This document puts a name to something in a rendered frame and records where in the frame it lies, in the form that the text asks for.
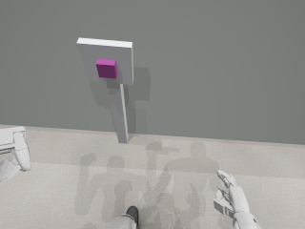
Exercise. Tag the robot right forearm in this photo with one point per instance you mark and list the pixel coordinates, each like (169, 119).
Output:
(245, 220)

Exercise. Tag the left robot hand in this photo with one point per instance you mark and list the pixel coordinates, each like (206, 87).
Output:
(12, 140)

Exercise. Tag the right robot hand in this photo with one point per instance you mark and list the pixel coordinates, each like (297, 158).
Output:
(235, 200)

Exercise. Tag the left robot shin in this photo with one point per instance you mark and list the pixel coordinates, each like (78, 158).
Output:
(125, 215)

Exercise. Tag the panel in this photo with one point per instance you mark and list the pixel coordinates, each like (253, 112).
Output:
(121, 51)

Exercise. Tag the button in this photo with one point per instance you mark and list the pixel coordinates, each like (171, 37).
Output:
(106, 68)

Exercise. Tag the left robot thigh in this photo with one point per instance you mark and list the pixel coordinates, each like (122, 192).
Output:
(122, 223)

